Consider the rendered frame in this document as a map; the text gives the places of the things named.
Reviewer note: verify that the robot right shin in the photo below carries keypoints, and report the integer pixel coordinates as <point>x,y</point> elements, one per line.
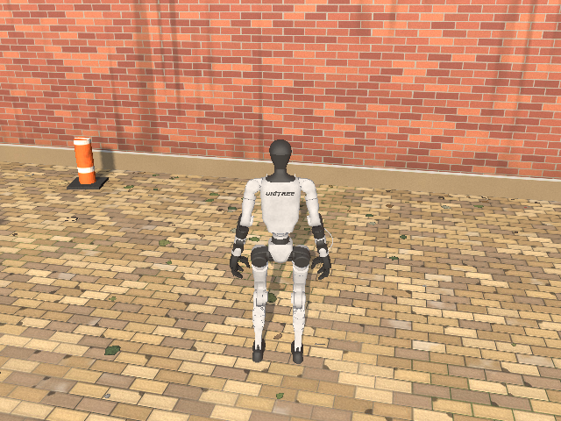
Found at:
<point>299,322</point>

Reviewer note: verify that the robot shin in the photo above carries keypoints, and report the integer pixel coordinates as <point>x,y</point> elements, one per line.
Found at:
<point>258,319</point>
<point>299,322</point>

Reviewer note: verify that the robot left shin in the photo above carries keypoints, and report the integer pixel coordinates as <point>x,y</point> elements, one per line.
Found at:
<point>258,319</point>

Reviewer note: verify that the robot right upper arm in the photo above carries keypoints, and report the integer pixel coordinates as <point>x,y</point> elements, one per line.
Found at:
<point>309,188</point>

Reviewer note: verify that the right robot hand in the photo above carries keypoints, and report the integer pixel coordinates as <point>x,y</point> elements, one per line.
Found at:
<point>325,268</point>

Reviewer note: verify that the left robot forearm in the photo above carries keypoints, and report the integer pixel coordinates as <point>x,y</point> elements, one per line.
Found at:
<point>240,238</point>

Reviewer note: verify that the robot left upper arm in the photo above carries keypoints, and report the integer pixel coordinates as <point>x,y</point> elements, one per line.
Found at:
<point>252,187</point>

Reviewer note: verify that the left robot hand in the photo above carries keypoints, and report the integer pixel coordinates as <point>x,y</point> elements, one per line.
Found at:
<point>235,267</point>

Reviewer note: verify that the right robot forearm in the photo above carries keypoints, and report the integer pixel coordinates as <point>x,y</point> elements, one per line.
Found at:
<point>320,239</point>

